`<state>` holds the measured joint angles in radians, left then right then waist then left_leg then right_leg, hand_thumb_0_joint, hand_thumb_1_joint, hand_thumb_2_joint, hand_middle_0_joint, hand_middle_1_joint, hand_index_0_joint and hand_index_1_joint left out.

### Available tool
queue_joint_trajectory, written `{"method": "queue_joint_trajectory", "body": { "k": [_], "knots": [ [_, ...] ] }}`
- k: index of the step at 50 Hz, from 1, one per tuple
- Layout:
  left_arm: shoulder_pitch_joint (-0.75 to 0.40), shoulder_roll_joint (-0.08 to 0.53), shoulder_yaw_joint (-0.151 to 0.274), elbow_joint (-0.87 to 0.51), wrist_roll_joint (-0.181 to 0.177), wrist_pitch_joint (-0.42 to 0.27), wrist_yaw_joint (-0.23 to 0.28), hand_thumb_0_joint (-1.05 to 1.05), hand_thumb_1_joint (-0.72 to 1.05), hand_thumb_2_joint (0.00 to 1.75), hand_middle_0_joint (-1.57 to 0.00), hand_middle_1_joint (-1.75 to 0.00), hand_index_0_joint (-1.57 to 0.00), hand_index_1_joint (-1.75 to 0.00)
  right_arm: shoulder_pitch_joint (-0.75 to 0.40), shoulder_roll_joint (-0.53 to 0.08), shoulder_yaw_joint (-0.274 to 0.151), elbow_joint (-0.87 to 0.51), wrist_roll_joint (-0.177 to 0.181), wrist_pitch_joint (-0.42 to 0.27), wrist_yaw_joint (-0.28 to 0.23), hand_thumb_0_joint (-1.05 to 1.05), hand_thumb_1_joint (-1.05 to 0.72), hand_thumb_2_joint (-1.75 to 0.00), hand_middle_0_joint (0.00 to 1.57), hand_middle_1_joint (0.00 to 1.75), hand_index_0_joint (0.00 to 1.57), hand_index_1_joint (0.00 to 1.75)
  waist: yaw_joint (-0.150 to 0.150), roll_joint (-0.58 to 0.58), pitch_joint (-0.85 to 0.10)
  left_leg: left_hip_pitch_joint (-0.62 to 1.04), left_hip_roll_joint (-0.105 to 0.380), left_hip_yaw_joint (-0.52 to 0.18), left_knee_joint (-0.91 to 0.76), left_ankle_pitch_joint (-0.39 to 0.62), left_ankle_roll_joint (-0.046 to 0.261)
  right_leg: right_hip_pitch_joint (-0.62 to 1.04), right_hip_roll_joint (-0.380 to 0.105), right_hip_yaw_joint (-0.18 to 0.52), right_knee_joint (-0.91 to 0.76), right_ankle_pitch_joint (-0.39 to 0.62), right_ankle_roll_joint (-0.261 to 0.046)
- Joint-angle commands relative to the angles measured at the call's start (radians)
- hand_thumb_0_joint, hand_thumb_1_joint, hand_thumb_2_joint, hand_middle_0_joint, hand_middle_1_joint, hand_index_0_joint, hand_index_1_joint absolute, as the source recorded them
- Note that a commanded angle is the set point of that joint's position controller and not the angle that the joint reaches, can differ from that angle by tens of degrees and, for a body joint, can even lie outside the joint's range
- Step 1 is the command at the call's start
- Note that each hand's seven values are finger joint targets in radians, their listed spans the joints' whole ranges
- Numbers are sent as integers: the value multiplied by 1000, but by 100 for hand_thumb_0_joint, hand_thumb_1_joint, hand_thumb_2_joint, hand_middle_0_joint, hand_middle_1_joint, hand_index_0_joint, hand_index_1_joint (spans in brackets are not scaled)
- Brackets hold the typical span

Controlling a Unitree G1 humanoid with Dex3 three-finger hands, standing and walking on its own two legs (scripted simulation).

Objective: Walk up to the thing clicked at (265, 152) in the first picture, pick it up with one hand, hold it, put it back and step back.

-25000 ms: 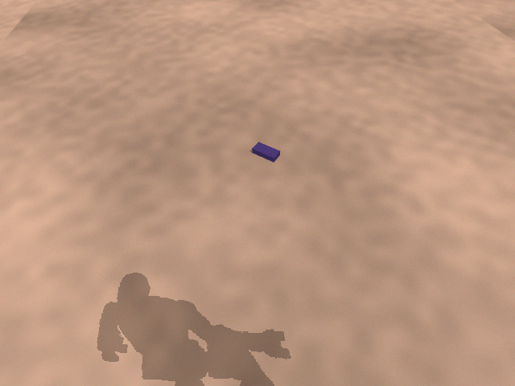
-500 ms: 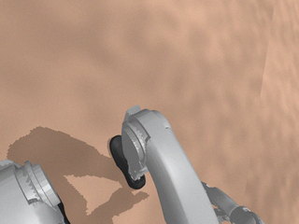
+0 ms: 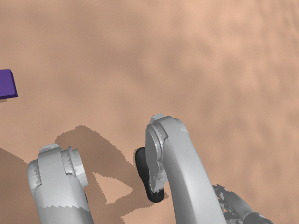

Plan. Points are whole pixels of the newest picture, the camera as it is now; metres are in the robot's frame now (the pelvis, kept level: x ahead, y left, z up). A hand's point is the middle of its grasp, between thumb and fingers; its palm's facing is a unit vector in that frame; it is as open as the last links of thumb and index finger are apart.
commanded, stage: settle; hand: left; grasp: from above
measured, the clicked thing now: out of the picture +0.47 +0.33 -0.24
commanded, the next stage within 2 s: lift in 0.30 s
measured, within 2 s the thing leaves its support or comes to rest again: neither
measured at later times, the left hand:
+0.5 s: hand out of the picture +0.46 +0.31 -0.15, palm faces -0.46 -0.05 -0.89, open 9.5 cm
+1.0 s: hand out of the picture +0.39 +0.33 -0.03, palm faces -0.47 -0.09 -0.88, open 9.6 cm
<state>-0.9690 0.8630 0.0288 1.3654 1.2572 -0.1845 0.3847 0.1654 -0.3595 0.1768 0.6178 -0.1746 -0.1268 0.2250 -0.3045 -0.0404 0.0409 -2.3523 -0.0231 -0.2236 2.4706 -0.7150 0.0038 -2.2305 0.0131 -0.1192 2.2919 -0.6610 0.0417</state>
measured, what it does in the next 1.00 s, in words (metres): rises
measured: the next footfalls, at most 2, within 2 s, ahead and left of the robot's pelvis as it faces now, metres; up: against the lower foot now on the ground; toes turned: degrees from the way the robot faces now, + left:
none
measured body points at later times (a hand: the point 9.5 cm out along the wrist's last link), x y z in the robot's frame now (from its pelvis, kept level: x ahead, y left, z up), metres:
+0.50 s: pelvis -0.01 -0.01 +0.01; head +0.24 +0.08 +0.38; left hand +0.48 +0.31 -0.10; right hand +0.05 -0.28 -0.08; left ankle +0.06 +0.12 -0.29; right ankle +0.12 -0.14 -0.29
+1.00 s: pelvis -0.01 +0.00 +0.09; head +0.19 +0.08 +0.48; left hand +0.41 +0.33 +0.02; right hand +0.12 -0.27 -0.02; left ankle +0.06 +0.12 -0.29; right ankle +0.12 -0.14 -0.29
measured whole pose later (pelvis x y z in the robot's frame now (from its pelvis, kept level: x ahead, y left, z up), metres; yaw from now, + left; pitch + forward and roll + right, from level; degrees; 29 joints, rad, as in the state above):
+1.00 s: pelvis -0.01 +0.00 +0.09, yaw +8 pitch +36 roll -8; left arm -0.73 0.67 -0.02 0.92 1.09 -0.19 0.05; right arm 0.18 -0.30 0.00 0.61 -0.03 0.08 0.07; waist -0.15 0.05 -0.15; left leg -2.12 -0.02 -0.09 2.13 -0.65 0.02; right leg -2.04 -0.03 -0.02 2.04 -0.63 0.06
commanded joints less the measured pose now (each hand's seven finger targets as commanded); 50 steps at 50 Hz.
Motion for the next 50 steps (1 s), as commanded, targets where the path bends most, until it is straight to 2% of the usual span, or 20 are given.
{"method": "queue_joint_trajectory", "body": {
  "k": [1,6,7,10,12,14,16,19,20,21,22,24,26,30,34,39,40,45,46,50],
  "knots": [
    [-327,124,-16,-144,-16,5,-5,0,82,48,-115,-43,-117,-41,216,-283,-122,12,24,30,-13,0,-91,-90,20,30,20,30,-59,460,-658,567,21,90,-291,265,-4,271,36,-103,-180,276,-87],
    [-361,148,4,-125,-4,1,-23,0,77,47,-114,-39,-115,-39,199,-273,-126,-11,36,54,-32,0,-91,-91,20,30,20,30,-33,420,-665,528,3,98,-321,190,3,259,28,-86,-191,215,-91],
    [-346,133,2,-93,3,4,-30,0,76,44,-113,-38,-114,-37,209,-271,-130,-12,35,57,-34,0,-91,-90,20,30,20,30,-43,405,-638,533,-1,95,-320,192,0,247,25,-86,-195,212,-91],
    [-398,169,17,-137,9,-1,-40,0,76,47,-113,-39,-114,-38,195,-254,-130,-29,38,67,-46,0,-91,-90,20,30,20,30,-33,416,-712,553,-2,116,-324,188,6,278,26,-72,-202,207,-88],
    [-398,171,23,-136,3,-3,-42,0,73,44,-110,-40,-111,-39,192,-249,-130,-32,37,75,-56,0,-91,-90,20,30,20,30,-25,413,-713,525,-8,128,-326,169,9,280,26,-66,-215,183,-92],
    [-391,164,21,-125,-1,-5,-51,0,70,43,-107,-41,-108,-39,197,-247,-130,-35,36,79,-66,0,-91,-90,20,30,20,30,-36,390,-682,507,-11,136,-322,148,10,277,23,-61,-231,156,-93],
    [-433,199,34,-187,6,-12,-60,0,68,44,-106,-39,-107,-39,207,-242,-134,-29,39,86,-78,0,-91,-90,20,30,20,30,-24,418,-742,520,-13,151,-321,175,12,309,23,-55,-235,177,-93],
    [-410,183,32,-206,-12,-13,-72,0,70,50,-108,-44,-108,-43,221,-226,-135,-32,42,96,-85,0,-91,-90,20,30,20,30,-15,417,-795,551,-8,164,-328,218,12,367,22,-46,-241,213,-90],
    [-415,200,45,-213,-14,-14,-76,0,74,45,-110,-50,-113,-47,234,-239,-142,-24,43,99,-93,0,-94,-91,20,30,20,30,-20,397,-790,541,-12,162,-321,222,14,355,20,-50,-249,212,-92],
    [-387,186,43,-204,-23,-10,-84,0,68,50,-103,-42,-105,-39,241,-233,-144,-33,45,102,-94,0,-89,-89,20,30,20,30,-16,394,-782,548,-13,163,-332,225,12,364,17,-49,-256,214,-91],
    [-394,193,39,-233,-29,-12,-96,0,70,45,-108,-48,-110,-45,241,-231,-146,-26,46,106,-97,0,-93,-91,20,30,20,30,-11,399,-805,550,-9,166,-335,220,14,377,19,-46,-259,207,-92],
    [-362,201,49,-243,-38,-6,-117,0,71,47,-104,-51,-107,-47,251,-234,-159,-24,54,117,-106,0,-92,-91,20,30,20,30,5,394,-811,559,-12,168,-350,214,13,376,18,-42,-274,193,-95],
    [-342,158,35,-266,-70,6,-143,0,71,48,-103,-51,-107,-47,256,-223,-166,-18,60,125,-109,0,-92,-91,20,30,20,30,21,413,-827,592,-11,172,-374,226,9,381,14,-39,-282,204,-96],
    [-301,173,47,-348,-101,21,-195,0,71,51,-102,-54,-106,-50,259,-216,-184,-20,79,155,-118,0,-91,-91,20,30,20,30,50,413,-886,634,-11,177,-410,264,11,421,12,-29,-299,232,-96],
    [-233,183,70,-408,-105,11,-231,0,71,53,-102,-54,-106,-50,249,-212,-210,-19,95,181,-131,0,-91,-90,20,30,20,30,79,373,-848,630,-19,180,-435,254,16,414,3,-13,-332,216,-99],
    [-193,134,62,-511,-141,-8,-257,0,69,56,-101,-55,-104,-51,231,-189,-237,-33,111,194,-142,0,-91,-90,20,30,20,30,101,360,-874,701,-15,181,-502,231,17,428,-3,6,-375,195,-99],
    [-194,101,48,-541,-151,-10,-263,0,68,58,-100,-57,-103,-54,233,-180,-240,-35,116,194,-145,0,-91,-90,20,30,20,30,100,363,-876,721,-14,172,-527,226,17,426,-4,8,-382,199,-95],
    [-124,79,39,-615,-169,-14,-286,0,68,62,-99,-61,-102,-57,217,-168,-260,-43,132,201,-159,0,-91,-90,20,30,20,30,128,343,-896,800,-3,149,-620,168,22,468,-4,15,-432,177,-84],
    [-102,37,17,-627,-179,-11,-292,0,70,63,-100,-61,-104,-58,207,-162,-263,-45,135,202,-161,0,-91,-90,20,30,20,30,121,344,-881,819,1,139,-647,156,21,471,-5,14,-444,177,-80],
    [-80,26,11,-727,-210,-3,-306,0,69,62,-98,-64,-101,-60,188,-152,-273,-48,153,201,-179,0,-91,-90,20,30,20,30,136,340,-919,921,12,112,-730,161,19,532,-3,14,-481,201,-70]
  ]
}}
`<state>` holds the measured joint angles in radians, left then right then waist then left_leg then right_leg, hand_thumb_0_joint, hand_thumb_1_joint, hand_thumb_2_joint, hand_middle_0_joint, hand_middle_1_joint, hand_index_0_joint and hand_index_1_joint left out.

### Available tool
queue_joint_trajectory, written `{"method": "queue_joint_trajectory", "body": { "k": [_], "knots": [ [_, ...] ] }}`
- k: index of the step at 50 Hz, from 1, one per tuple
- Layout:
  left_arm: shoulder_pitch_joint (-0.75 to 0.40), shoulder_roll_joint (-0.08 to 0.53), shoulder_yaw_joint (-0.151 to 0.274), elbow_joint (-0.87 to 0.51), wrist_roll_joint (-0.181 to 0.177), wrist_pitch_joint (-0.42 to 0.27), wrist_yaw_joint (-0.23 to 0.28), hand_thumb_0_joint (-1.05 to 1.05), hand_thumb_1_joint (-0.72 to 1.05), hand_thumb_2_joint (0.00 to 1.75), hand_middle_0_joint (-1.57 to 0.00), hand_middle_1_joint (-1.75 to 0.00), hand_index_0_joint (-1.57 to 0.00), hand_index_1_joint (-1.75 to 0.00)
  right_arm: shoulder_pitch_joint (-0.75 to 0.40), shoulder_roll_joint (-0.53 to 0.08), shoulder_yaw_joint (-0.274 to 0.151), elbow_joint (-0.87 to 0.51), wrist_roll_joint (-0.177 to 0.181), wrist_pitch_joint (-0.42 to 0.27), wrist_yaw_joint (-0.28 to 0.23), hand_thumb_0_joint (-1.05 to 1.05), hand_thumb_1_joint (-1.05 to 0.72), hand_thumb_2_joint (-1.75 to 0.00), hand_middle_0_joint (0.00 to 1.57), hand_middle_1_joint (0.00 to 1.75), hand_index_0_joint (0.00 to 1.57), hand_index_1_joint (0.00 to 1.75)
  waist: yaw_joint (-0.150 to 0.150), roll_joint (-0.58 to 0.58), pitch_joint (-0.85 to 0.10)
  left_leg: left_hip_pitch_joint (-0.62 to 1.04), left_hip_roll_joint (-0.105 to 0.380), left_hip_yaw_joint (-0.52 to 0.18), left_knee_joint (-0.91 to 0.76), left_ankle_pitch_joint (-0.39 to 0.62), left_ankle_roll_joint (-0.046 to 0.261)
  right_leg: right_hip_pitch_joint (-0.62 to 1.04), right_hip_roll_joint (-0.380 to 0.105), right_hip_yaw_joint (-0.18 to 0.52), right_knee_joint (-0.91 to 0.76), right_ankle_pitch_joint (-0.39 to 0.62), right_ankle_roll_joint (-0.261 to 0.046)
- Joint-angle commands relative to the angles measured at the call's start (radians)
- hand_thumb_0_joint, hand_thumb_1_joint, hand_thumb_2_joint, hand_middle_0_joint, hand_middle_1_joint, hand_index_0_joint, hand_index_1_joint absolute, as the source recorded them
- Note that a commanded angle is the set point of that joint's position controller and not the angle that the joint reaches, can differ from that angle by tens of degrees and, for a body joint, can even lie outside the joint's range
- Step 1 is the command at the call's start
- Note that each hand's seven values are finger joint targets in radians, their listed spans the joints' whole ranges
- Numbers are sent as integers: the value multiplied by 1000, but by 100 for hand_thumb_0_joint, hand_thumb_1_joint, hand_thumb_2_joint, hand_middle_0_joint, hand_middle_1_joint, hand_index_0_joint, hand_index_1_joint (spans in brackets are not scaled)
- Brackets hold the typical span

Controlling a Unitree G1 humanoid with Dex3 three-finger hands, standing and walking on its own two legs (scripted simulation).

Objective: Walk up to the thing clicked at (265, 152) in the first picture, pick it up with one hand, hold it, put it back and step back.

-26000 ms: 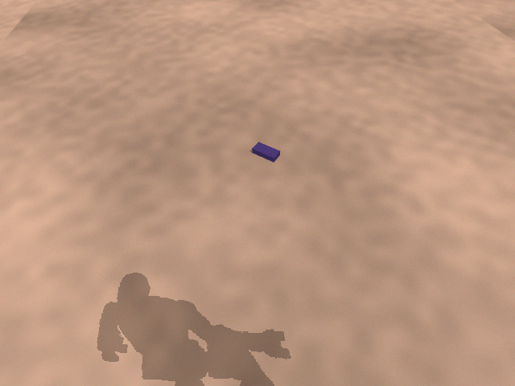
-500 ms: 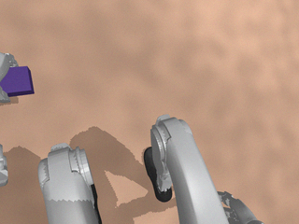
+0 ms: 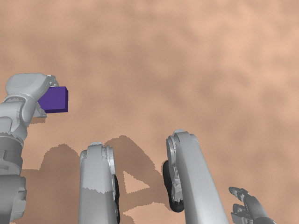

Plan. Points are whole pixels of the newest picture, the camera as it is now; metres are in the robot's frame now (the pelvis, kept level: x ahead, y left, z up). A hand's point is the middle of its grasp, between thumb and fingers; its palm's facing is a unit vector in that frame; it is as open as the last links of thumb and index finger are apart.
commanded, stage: lift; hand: left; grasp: from above
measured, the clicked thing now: (39, 100) +0.46 +0.29 -0.15
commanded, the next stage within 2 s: hold in 1.16 s
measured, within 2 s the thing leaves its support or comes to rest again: neither
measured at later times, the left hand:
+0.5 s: hand out of the picture +0.37 +0.24 +0.10, palm faces -0.46 -0.07 -0.89, open 9.6 cm
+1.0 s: hand out of the picture +0.37 +0.22 +0.22, palm faces -0.44 -0.06 -0.90, open 9.6 cm
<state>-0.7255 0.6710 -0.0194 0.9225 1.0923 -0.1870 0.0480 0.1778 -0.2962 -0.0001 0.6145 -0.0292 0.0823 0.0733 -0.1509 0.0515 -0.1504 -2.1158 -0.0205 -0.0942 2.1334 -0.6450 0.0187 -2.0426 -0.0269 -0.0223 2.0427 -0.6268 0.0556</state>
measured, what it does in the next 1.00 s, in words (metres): rises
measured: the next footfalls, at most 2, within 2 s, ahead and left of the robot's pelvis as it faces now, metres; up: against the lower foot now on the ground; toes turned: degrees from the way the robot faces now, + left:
none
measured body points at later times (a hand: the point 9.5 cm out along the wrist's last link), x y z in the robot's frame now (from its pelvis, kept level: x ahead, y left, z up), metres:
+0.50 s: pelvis +0.02 -0.01 +0.17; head +0.14 +0.01 +0.60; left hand +0.39 +0.24 +0.15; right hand +0.14 -0.27 +0.05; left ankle +0.08 +0.11 -0.38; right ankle +0.11 -0.15 -0.38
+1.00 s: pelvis +0.05 -0.01 +0.29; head +0.11 -0.01 +0.74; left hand +0.39 +0.22 +0.27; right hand +0.16 -0.28 +0.17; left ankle +0.08 +0.11 -0.38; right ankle +0.11 -0.15 -0.38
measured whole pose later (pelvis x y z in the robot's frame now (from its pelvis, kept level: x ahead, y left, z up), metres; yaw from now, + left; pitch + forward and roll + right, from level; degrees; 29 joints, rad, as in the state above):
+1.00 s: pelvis +0.05 -0.01 +0.29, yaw +3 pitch +13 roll -1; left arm -0.34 0.41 -0.17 0.81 1.03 -0.06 0.12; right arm 0.24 -0.25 -0.04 0.73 0.05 0.00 -0.06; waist -0.06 0.03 -0.11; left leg -0.82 0.03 -0.01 1.03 -0.43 -0.01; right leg -0.82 -0.01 0.01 0.99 -0.40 0.03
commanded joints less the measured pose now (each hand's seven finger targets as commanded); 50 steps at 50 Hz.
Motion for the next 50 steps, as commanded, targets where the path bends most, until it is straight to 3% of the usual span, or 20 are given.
{"method": "queue_joint_trajectory", "body": {
  "k": [1,3,5,7,10,15,20,23,24,27,28,30,33,35,38,41,45,47,49,50],
  "knots": [
    [-311,214,56,-302,-50,4,30,0,70,62,-97,-65,-102,-60,163,-213,-99,-48,12,-8,-32,0,-91,-90,20,30,20,30,-20,237,-713,688,5,-20,-407,73,4,363,37,-82,-250,156,-85],
    [-261,198,55,-317,-60,9,28,0,69,61,-98,-62,-101,-58,145,-203,-98,-50,14,-9,-42,0,-90,-90,20,30,20,30,-14,207,-669,702,4,-23,-446,57,4,394,37,-79,-289,143,-84],
    [-248,218,76,-358,-64,17,32,0,70,61,-99,-61,-102,-58,135,-195,-101,-49,23,-10,-52,0,-90,-90,20,30,20,30,6,214,-694,761,8,-21,-485,88,3,441,34,-71,-315,168,-78],
    [-209,182,53,-375,-71,28,30,0,70,61,-100,-61,-103,-57,115,-186,-100,-54,29,-11,-59,0,-90,-90,20,30,20,30,5,208,-667,792,11,-19,-528,87,3,477,34,-67,-354,170,-75],
    [-135,182,67,-373,-76,50,34,0,68,58,-99,-57,-102,-54,94,-172,-93,-53,36,-12,-71,0,-89,-90,20,30,20,30,26,175,-638,847,13,-10,-589,103,3,563,37,-60,-422,175,-74],
    [-31,123,27,-404,-96,81,16,0,68,56,-99,-55,-102,-52,69,-135,-86,-51,45,-18,-89,0,-90,-90,20,30,20,30,32,103,-586,911,15,34,-675,127,10,728,45,-44,-571,179,-70],
    [57,116,37,-473,-118,91,8,0,68,53,-100,-50,-103,-48,50,-119,-83,-55,59,-36,-113,0,-89,-90,20,30,20,30,55,69,-531,998,17,44,-800,86,9,880,50,-24,-704,146,-68],
    [64,96,24,-465,-108,88,19,0,66,51,-100,-49,-102,-47,47,-107,-79,-41,62,-50,-130,0,-90,-90,20,30,20,30,53,55,-459,1051,19,46,-867,87,7,938,51,-12,-778,140,-66],
    [68,107,40,-442,-110,86,26,0,67,53,-101,-48,-103,-46,43,-107,-78,-33,64,-56,-134,0,-90,-90,20,30,20,30,58,51,-434,1068,22,39,-891,87,4,950,51,-11,-793,140,-66],
    [52,71,11,-417,-91,79,43,0,68,55,-102,-52,-104,-50,56,-100,-79,-16,63,-70,-141,0,-90,-90,20,30,20,30,54,54,-405,1145,25,39,-952,113,0,1006,54,-2,-862,158,-68],
    [79,68,17,-393,-95,79,51,0,69,53,-102,-50,-104,-47,49,-100,-81,-12,64,-76,-142,0,-90,-90,20,30,20,30,67,41,-391,1163,25,36,-978,111,0,1034,54,-1,-886,152,-66],
    [71,10,-28,-374,-98,82,60,0,70,54,-103,-51,-105,-49,58,-95,-77,-7,67,-88,-141,0,-90,-90,20,30,20,30,53,39,-339,1184,23,45,-1021,99,0,1065,54,8,-942,141,-67],
    [104,10,-26,-348,-92,92,77,0,69,54,-102,-52,-105,-49,54,-96,-87,-2,68,-98,-141,0,-90,-90,20,30,20,30,73,25,-328,1245,19,59,-1077,117,-1,1147,57,18,-1020,140,-67],
    [105,-16,-53,-323,-84,102,85,0,71,54,-103,-53,-106,-51,57,-91,-82,1,68,-103,-139,0,-90,-90,20,30,20,30,72,25,-295,1266,14,62,-1112,140,-4,1178,59,21,-1057,159,-67],
    [88,-7,-45,-310,-78,113,99,0,71,55,-105,-52,-107,-50,69,-96,-86,7,70,-108,-141,0,-90,-90,20,30,20,30,76,4,-292,1321,10,80,-1148,193,-2,1247,61,27,-1110,201,-65],
    [75,-15,-64,-297,-72,116,105,0,72,56,-105,-53,-107,-51,72,-92,-86,14,70,-115,-142,0,-91,-90,20,30,20,30,79,5,-281,1389,13,80,-1197,239,-6,1291,59,24,-1148,248,-65],
    [51,-10,-52,-318,-74,128,120,0,68,59,-102,-55,-104,-53,78,-89,-89,16,68,-117,-140,0,-91,-90,20,30,20,30,95,14,-302,1473,9,87,-1247,314,-9,1381,58,30,-1199,319,-63],
    [72,-31,-68,-299,-79,133,119,0,70,57,-104,-53,-106,-51,67,-89,-89,9,70,-116,-138,0,-90,-90,20,30,20,30,97,5,-264,1495,9,88,-1280,319,-9,1402,56,29,-1228,323,-61],
    [110,-8,-47,-265,-71,139,117,0,68,58,-103,-52,-104,-51,68,-91,-91,11,71,-113,-137,0,-90,-90,20,30,20,30,106,-9,-242,1508,10,90,-1308,327,-10,1421,58,28,-1249,328,-61],
    [108,-33,-70,-275,-71,140,112,0,68,58,-104,-50,-105,-49,66,-88,-90,9,72,-112,-137,0,-90,-90,20,30,20,30,105,-15,-241,1521,8,93,-1317,336,-9,1434,58,31,-1261,339,-62]
  ]
}}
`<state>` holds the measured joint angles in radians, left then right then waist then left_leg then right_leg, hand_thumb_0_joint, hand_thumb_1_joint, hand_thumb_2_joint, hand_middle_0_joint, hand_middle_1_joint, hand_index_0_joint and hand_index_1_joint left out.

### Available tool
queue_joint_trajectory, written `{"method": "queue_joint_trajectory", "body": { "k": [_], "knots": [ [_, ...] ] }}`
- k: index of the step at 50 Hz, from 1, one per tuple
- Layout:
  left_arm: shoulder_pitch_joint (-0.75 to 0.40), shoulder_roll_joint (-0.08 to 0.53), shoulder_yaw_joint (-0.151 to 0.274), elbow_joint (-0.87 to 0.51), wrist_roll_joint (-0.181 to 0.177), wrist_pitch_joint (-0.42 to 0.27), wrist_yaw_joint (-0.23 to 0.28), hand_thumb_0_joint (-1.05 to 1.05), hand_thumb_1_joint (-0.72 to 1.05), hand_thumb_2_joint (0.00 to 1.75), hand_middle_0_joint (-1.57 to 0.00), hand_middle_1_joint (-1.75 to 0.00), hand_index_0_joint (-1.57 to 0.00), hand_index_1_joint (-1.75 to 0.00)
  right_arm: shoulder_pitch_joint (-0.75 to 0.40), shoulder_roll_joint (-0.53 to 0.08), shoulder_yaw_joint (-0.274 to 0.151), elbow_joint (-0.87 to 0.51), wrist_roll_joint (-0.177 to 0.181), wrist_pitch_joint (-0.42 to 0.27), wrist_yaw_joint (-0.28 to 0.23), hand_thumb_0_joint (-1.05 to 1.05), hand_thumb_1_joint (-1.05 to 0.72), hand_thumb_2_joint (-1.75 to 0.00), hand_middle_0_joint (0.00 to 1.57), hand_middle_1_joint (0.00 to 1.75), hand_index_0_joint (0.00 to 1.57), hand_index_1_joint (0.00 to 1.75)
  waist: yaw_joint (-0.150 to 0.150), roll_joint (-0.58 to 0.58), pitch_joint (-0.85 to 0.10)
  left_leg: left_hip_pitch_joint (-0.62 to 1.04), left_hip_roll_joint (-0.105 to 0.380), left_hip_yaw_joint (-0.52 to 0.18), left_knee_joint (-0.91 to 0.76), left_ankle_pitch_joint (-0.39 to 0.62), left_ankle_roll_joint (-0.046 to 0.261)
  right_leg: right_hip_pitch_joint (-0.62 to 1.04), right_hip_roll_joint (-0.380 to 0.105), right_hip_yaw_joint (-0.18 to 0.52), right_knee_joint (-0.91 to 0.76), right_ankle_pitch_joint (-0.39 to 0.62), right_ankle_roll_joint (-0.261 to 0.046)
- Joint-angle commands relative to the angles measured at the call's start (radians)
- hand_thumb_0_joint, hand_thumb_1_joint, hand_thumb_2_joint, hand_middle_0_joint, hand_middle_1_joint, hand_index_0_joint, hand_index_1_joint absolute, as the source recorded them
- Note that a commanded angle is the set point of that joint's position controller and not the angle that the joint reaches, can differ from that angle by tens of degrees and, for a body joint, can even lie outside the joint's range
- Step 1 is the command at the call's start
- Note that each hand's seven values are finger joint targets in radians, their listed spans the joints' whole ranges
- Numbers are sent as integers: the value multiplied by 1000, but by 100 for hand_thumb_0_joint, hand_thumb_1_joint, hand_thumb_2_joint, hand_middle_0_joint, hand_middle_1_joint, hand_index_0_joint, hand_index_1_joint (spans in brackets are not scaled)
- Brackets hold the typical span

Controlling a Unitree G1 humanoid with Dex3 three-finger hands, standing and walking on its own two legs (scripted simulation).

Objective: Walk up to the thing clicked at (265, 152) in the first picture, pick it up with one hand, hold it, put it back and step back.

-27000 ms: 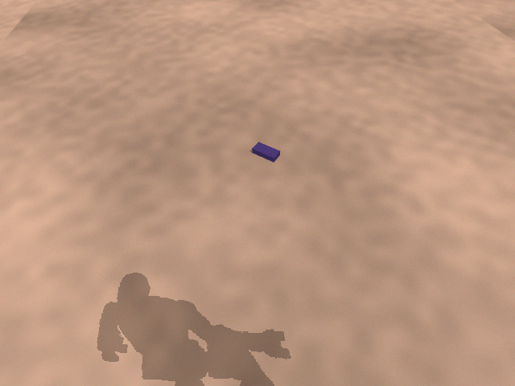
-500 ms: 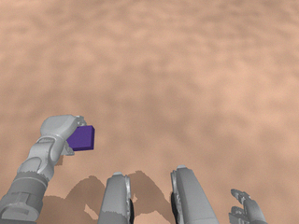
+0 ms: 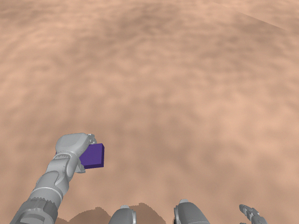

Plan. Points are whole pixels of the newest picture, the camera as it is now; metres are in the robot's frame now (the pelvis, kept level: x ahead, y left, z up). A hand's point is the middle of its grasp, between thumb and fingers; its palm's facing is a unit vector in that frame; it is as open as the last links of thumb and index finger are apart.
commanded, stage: lift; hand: left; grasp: from above
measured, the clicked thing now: (80, 157) +0.34 +0.23 -0.10
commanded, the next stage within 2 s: hold in 0.16 s
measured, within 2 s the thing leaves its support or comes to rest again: neither
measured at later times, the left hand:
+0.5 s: hand (70, 145) +0.34 +0.23 -0.02, palm faces -0.47 -0.02 -0.88, open 9.6 cm
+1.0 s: hand (69, 145) +0.33 +0.22 +0.01, palm faces -0.46 -0.02 -0.89, open 9.6 cm
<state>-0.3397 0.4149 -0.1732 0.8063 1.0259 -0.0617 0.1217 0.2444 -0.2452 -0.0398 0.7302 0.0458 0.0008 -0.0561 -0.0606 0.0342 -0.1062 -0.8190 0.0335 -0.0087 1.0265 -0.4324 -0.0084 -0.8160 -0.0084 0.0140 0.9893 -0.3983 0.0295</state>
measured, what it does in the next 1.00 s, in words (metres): rises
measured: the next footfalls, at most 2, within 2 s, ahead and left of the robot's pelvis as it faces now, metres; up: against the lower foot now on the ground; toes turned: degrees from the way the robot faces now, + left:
none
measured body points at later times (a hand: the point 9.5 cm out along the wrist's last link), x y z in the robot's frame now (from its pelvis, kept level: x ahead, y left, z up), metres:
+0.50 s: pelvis +0.04 +0.01 +0.04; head +0.07 +0.00 +0.49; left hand +0.37 +0.23 +0.03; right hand +0.15 -0.26 -0.08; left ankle +0.04 +0.12 -0.67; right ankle +0.05 -0.14 -0.67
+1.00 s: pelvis +0.03 +0.00 +0.05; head +0.05 -0.02 +0.50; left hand +0.35 +0.22 +0.06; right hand +0.16 -0.26 -0.07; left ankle +0.04 +0.12 -0.67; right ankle +0.05 -0.14 -0.67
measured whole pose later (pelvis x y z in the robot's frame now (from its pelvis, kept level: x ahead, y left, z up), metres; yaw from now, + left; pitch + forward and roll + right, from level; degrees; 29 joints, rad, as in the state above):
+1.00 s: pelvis +0.03 +0.00 +0.05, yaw -1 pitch +4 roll +0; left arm -0.25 0.42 -0.21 0.65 1.01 -0.06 -0.03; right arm 0.21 -0.25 -0.04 0.68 0.06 0.07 -0.06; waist -0.01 0.04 -0.05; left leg -0.41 0.02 0.03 0.65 -0.32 -0.01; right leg -0.43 -0.02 0.04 0.64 -0.30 0.03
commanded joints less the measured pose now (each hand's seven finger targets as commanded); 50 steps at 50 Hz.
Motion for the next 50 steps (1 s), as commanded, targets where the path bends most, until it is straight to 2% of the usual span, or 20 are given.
{"method": "queue_joint_trajectory", "body": {
  "k": [1,4,5,6,8,14,17,21,23,25,28,29,30,31,33,35,38,39,41,50],
  "knots": [
    [-280,205,72,-164,-8,17,34,0,69,58,-104,-52,-105,-50,-2,-138,-51,-111,-3,-30,-7,0,-90,-90,20,30,20,30,12,3,-283,241,-46,6,-222,133,17,214,39,-5,-216,120,-37],
    [-264,212,75,-183,-17,23,17,0,70,57,-104,-52,-106,-50,-6,-140,-57,-117,-2,-26,-7,0,-90,-90,20,30,20,30,23,9,-290,299,-43,8,-258,177,15,261,42,-12,-247,154,-38],
    [-282,195,60,-196,-23,22,8,0,68,59,-103,-53,-104,-51,-5,-140,-55,-121,-3,-25,-7,0,-90,-90,20,30,20,30,13,8,-291,312,-42,9,-265,188,15,270,42,-12,-253,164,-37],
    [-268,213,73,-201,-26,20,2,0,68,60,-103,-53,-104,-51,-6,-139,-56,-122,-1,-23,-8,0,-90,-90,20,30,20,30,23,1,-289,320,-43,11,-273,202,17,292,41,-9,-266,177,-36],
    [-291,209,65,-221,-28,14,-10,0,67,61,-103,-53,-104,-52,-3,-140,-56,-123,1,-20,-9,0,-90,-90,20,30,20,30,15,-4,-289,347,-43,12,-288,227,17,306,41,-9,-278,201,-36],
    [-260,226,84,-249,-21,1,-20,0,67,55,-99,-56,-102,-52,-12,-137,-56,-123,0,-13,-13,0,-90,-90,20,30,20,30,29,15,-291,412,-43,13,-326,311,9,358,44,-11,-306,262,-39],
    [-267,213,62,-240,-3,2,-33,0,66,55,-98,-54,-101,-50,-16,-138,-54,-123,1,-5,-12,0,-90,-90,20,30,20,30,22,13,-254,425,-41,14,-348,325,9,360,47,-12,-324,270,-41],
    [-257,229,74,-261,-15,-1,-56,0,69,62,-101,-56,-104,-53,-23,-144,-58,-133,4,3,-9,0,-90,-90,20,30,20,30,35,14,-276,460,-42,18,-362,377,10,412,46,-14,-338,312,-41],
    [-259,214,60,-277,-19,-3,-65,0,67,65,-101,-56,-103,-54,-30,-141,-54,-138,4,8,-8,0,-90,-90,20,30,20,30,31,21,-268,479,-42,19,-371,393,9,415,46,-15,-345,325,-41],
    [-240,217,67,-286,-13,-3,-69,0,68,65,-102,-56,-104,-54,-35,-139,-52,-145,6,13,-9,0,-90,-90,20,30,20,30,41,7,-260,481,-44,18,-379,403,11,428,47,-14,-356,337,-41],
    [-237,212,64,-294,-22,-2,-80,0,66,64,-98,-56,-101,-53,-36,-141,-54,-146,4,17,-9,0,-89,-89,20,30,20,30,30,11,-251,489,-43,23,-387,422,10,441,47,-14,-362,354,-40],
    [-229,201,51,-297,-22,-2,-87,0,66,62,-99,-55,-102,-52,-43,-140,-52,-150,6,19,-9,0,-89,-89,20,30,20,30,34,-5,-241,494,-40,21,-393,429,11,440,48,-16,-361,356,-40],
    [-228,216,62,-310,-19,-3,-91,0,67,62,-99,-54,-102,-52,-44,-144,-55,-154,7,21,-9,0,-89,-90,20,30,20,30,44,18,-246,502,-42,23,-397,434,9,445,46,-17,-364,355,-42],
    [-224,235,81,-302,-13,-4,-92,0,65,63,-98,-54,-100,-52,-45,-144,-56,-158,7,24,-10,0,-89,-90,20,30,20,30,46,24,-244,504,-43,26,-399,432,10,447,47,-15,-370,354,-42],
    [-229,207,55,-324,-16,-6,-100,0,65,64,-98,-56,-100,-54,-52,-140,-51,-163,7,28,-8,0,-89,-90,20,30,20,30,44,11,-239,515,-42,25,-410,430,11,457,48,-16,-374,354,-42],
    [-231,225,74,-334,-15,-4,-100,0,67,63,-98,-56,-101,-53,-54,-144,-54,-163,7,28,-10,0,-89,-89,20,30,20,30,46,22,-245,527,-41,24,-415,441,8,456,48,-17,-376,357,-42],
    [-231,223,78,-343,-24,-4,-101,0,67,65,-98,-58,-101,-55,-63,-145,-53,-169,8,29,-10,0,-89,-89,20,30,20,30,45,9,-240,530,-41,22,-424,432,10,475,48,-16,-386,352,-40],
    [-229,210,62,-340,-19,-3,-104,0,68,65,-99,-57,-102,-55,-65,-141,-50,-169,8,29,-11,0,-89,-89,20,30,20,30,46,5,-236,529,-43,24,-424,439,11,472,46,-15,-385,363,-40],
    [-224,223,76,-340,-18,-2,-102,0,66,66,-100,-55,-101,-53,-68,-145,-53,-170,8,32,-12,0,-89,-89,20,30,20,30,46,11,-240,539,-41,28,-429,451,11,476,46,-15,-389,367,-40],
    [-211,219,68,-358,-27,2,-118,0,65,62,-99,-55,-101,-53,-107,-141,-42,-191,12,36,-15,0,-90,-90,20,30,20,30,63,-8,-183,545,-46,31,-481,336,17,489,42,-10,-445,271,-38]
  ]
}}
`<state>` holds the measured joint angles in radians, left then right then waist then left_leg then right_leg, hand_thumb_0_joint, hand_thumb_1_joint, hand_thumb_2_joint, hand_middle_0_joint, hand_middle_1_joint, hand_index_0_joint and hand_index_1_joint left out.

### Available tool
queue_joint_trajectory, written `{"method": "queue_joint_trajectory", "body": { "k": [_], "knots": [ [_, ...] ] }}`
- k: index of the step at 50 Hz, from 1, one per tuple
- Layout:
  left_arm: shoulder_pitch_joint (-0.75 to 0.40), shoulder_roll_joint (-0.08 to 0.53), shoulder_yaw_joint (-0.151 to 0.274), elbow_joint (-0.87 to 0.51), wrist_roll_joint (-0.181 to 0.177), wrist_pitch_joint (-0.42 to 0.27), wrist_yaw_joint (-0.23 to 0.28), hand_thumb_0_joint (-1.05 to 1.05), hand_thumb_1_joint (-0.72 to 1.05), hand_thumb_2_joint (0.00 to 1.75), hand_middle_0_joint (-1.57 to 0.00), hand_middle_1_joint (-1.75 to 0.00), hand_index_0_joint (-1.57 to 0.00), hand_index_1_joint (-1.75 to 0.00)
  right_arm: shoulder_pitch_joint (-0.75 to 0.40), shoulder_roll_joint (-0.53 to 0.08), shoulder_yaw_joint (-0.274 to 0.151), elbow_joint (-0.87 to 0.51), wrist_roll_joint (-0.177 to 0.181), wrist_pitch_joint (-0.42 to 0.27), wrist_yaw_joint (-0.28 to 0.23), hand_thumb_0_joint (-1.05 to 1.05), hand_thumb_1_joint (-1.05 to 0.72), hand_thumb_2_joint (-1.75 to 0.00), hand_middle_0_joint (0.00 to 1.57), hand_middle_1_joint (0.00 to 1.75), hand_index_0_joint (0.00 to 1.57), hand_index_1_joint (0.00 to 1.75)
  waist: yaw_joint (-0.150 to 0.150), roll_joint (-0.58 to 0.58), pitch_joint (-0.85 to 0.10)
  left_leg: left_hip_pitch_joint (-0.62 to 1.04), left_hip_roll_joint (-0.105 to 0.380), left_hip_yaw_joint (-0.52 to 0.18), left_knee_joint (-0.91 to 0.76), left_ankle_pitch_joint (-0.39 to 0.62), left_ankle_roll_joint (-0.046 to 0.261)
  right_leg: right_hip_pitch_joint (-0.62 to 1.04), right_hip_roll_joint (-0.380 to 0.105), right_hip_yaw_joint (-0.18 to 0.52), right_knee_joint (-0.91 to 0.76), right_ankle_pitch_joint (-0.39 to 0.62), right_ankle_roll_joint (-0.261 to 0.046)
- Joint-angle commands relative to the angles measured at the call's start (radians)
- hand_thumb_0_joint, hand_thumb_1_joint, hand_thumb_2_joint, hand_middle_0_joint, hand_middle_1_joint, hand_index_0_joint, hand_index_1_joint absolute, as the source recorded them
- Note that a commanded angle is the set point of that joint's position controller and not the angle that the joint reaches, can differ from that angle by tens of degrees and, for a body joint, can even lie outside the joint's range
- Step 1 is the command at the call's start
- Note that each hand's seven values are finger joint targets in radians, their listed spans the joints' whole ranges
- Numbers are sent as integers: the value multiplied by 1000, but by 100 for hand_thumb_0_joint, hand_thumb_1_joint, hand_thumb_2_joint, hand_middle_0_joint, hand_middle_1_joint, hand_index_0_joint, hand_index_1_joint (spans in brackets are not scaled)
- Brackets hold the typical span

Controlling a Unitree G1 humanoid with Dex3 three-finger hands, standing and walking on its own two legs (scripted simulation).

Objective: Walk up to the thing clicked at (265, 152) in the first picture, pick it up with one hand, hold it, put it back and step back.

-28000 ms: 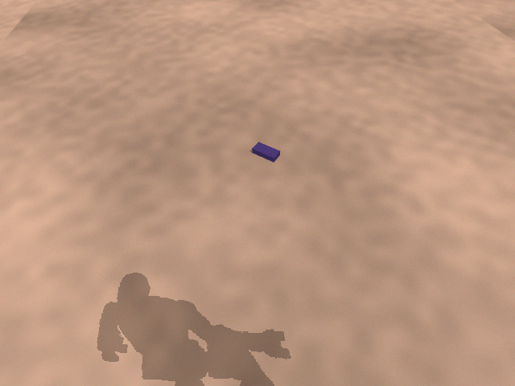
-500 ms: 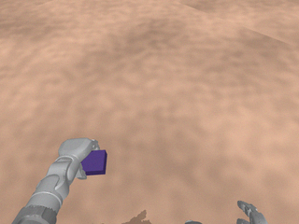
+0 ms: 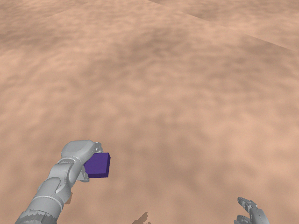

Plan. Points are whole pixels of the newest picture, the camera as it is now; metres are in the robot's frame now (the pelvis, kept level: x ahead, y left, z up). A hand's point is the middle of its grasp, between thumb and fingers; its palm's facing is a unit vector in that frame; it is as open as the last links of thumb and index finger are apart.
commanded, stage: hold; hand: left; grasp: from above
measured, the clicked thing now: (85, 165) +0.31 +0.23 -0.07
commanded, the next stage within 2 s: crouch in 1.16 s
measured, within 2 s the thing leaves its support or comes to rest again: neither
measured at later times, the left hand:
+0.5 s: hand (84, 170) +0.27 +0.21 -0.02, palm faces -0.45 -0.02 -0.89, open 9.6 cm
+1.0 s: hand (83, 167) +0.28 +0.21 -0.02, palm faces -0.45 -0.02 -0.89, open 9.6 cm
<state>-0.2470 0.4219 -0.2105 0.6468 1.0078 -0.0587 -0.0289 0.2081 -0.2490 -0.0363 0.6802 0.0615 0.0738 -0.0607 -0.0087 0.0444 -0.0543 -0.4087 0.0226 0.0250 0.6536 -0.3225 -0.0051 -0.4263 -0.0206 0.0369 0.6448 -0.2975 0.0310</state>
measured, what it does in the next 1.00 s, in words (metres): stands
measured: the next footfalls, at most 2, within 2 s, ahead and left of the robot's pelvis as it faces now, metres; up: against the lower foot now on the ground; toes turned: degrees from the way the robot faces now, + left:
none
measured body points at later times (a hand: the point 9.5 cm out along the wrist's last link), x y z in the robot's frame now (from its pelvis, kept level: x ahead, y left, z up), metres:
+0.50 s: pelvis -0.02 -0.01 +0.01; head -0.01 -0.03 +0.46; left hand +0.29 +0.21 +0.03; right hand +0.13 -0.26 -0.11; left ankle +0.01 +0.12 -0.72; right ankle +0.02 -0.14 -0.72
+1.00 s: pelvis -0.01 +0.00 +0.01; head +0.01 -0.02 +0.46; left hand +0.30 +0.21 +0.03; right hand +0.15 -0.25 -0.10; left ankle +0.01 +0.12 -0.72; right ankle +0.02 -0.14 -0.72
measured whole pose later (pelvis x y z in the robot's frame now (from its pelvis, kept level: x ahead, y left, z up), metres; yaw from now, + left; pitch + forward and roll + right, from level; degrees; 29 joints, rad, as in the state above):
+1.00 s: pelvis -0.01 +0.00 +0.01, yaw +0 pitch +1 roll +0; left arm -0.23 0.43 -0.22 0.59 1.00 -0.07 -0.05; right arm 0.16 -0.24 -0.02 0.69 0.07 0.07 -0.08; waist 0.01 0.05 0.00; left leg -0.29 0.02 0.03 0.52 -0.25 -0.01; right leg -0.32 -0.02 0.04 0.53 -0.24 0.03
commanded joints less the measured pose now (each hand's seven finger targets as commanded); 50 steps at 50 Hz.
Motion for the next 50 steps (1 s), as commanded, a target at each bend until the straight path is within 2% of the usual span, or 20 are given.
{"method": "queue_joint_trajectory", "body": {
  "k": [1,3,7,8,11,17,19,24,25,26,29,30,35,38,40,42,43,45,47,50],
  "knots": [
    [-304,220,115,-206,-13,-2,34,0,66,63,-99,-57,-101,-54,-77,-136,-45,-140,-4,-37,-11,0,-90,-90,20,30,20,30,9,-20,-241,139,-39,1,-109,216,16,104,52,-29,-108,163,-36],
    [-308,203,102,-220,-18,-3,28,0,66,62,-98,-58,-101,-55,-81,-132,-40,-141,-5,-39,-13,0,-90,-90,20,30,20,30,0,-23,-237,144,-41,3,-110,209,18,104,50,-25,-115,161,-33],
    [-305,228,120,-222,-16,-11,26,0,67,62,-99,-58,-102,-55,-96,-130,-37,-142,-4,-43,-18,0,-90,-90,20,30,20,30,12,-33,-234,148,-43,6,-119,197,20,119,47,-23,-129,147,-31],
    [-316,222,116,-226,-19,-12,28,0,68,61,-98,-61,-102,-57,-94,-129,-35,-142,-6,-44,-19,0,-90,-90,20,30,20,30,2,-34,-229,144,-44,7,-120,191,22,114,46,-21,-133,146,-30],
    [-323,215,110,-238,-22,-16,30,0,69,62,-99,-62,-103,-58,-106,-128,-33,-143,-5,-46,-22,0,-90,-90,20,30,20,30,1,-26,-232,167,-43,11,-131,188,21,110,46,-20,-140,144,-30],
    [-310,212,109,-243,-28,-14,32,0,70,63,-100,-62,-103,-59,-128,-126,-30,-149,-2,-47,-23,0,-90,-90,20,30,20,30,9,-20,-193,167,-42,9,-163,135,18,112,48,-24,-166,79,-34],
    [-295,217,111,-234,-20,-12,30,0,68,61,-98,-61,-102,-57,-132,-128,-31,-143,-3,-49,-24,0,-90,-90,20,30,20,30,12,-21,-196,178,-40,9,-169,137,17,122,48,-24,-170,78,-35],
    [-321,223,110,-251,-28,-12,20,0,65,62,-97,-62,-100,-59,-136,-125,-24,-143,-2,-52,-25,0,-90,-90,20,30,20,30,11,-17,-186,180,-37,3,-184,120,17,124,48,-23,-180,68,-35],
    [-298,225,120,-248,-30,-12,18,0,66,59,-96,-63,-100,-59,-140,-123,-23,-145,-2,-53,-26,0,-90,-90,20,30,20,30,21,-25,-180,176,-39,5,-187,116,18,128,47,-23,-187,61,-33],
    [-301,218,113,-255,-32,-11,14,0,66,59,-96,-63,-100,-58,-142,-124,-23,-148,-1,-54,-26,0,-90,-90,20,30,20,30,14,-32,-186,183,-39,7,-188,118,19,132,47,-21,-188,63,-33],
    [-282,222,118,-269,-39,-10,5,0,69,61,-99,-62,-103,-58,-155,-119,-21,-153,1,-55,-28,0,-90,-90,20,30,20,30,24,-41,-186,190,-43,12,-187,137,21,152,43,-20,-200,74,-29],
    [-281,206,101,-276,-37,-11,-1,0,69,63,-99,-63,-103,-59,-156,-117,-20,-156,1,-57,-28,0,-90,-90,20,30,20,30,21,-52,-194,191,-43,13,-188,147,22,161,43,-20,-199,84,-28],
    [-280,216,110,-267,-37,-18,-8,0,67,62,-98,-61,-101,-57,-146,-119,-18,-147,2,-54,-31,0,-90,-90,20,30,20,30,16,-45,-185,211,-42,15,-195,159,22,151,45,-21,-202,105,-30],
    [-278,214,108,-299,-35,-25,-6,0,67,61,-97,-63,-101,-58,-155,-115,-19,-154,1,-51,-31,0,-90,-90,20,30,20,30,26,-21,-194,220,-45,14,-200,175,19,162,43,-22,-203,115,-34],
    [-293,226,120,-286,-26,-25,2,0,67,63,-97,-63,-101,-59,-153,-116,-18,-147,2,-50,-32,0,-90,-90,20,30,20,30,20,-13,-193,222,-43,13,-200,184,17,163,47,-24,-200,122,-36],
    [-309,211,108,-275,-18,-22,12,0,65,65,-98,-63,-101,-59,-147,-114,-18,-140,0,-48,-32,0,-91,-90,20,30,20,30,15,-19,-194,225,-41,11,-198,205,15,158,49,-27,-193,143,-36],
    [-303,228,128,-261,-15,-21,21,0,67,64,-98,-63,-101,-59,-146,-116,-21,-141,3,-46,-32,0,-90,-90,20,30,20,30,20,-18,-191,224,-42,12,-198,206,15,163,49,-27,-196,141,-36],
    [-313,235,135,-275,-20,-18,28,0,68,64,-98,-63,-102,-59,-137,-119,-25,-135,2,-45,-29,0,-90,-90,20,30,20,30,21,-17,-214,232,-40,12,-196,223,15,178,49,-27,-193,161,-36],
    [-346,206,98,-288,-18,-17,26,0,69,68,-100,-65,-103,-62,-144,-117,-27,-136,0,-43,-28,0,-90,-90,20,30,20,30,15,3,-230,254,-40,11,-196,252,12,179,49,-28,-189,188,-38],
    [-280,204,110,-245,-17,-7,29,0,67,66,-98,-64,-102,-60,-137,-117,-29,-128,1,-41,-27,0,-90,-90,20,30,20,30,21,-25,-216,245,-42,14,-194,259,16,192,46,-29,-198,198,-34]
  ]
}}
